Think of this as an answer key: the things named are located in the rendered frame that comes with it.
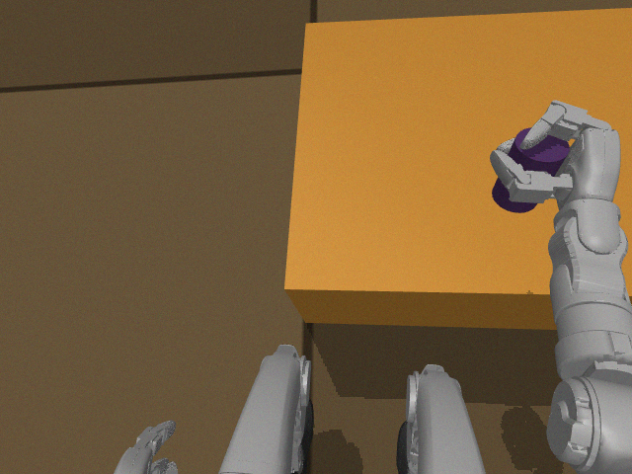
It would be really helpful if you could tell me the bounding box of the right robot arm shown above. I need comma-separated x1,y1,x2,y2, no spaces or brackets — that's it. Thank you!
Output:
546,198,632,474

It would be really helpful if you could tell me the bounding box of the can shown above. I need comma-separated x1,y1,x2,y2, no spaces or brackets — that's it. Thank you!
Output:
492,127,570,213

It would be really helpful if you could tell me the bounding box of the left robot foot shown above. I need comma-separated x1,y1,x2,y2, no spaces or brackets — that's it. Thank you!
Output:
291,398,314,474

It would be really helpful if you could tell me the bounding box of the right robot hand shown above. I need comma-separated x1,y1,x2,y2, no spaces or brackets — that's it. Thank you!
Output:
490,100,620,210

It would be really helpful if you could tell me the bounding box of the left robot hand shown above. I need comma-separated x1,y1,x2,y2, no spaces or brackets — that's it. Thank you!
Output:
114,421,178,474

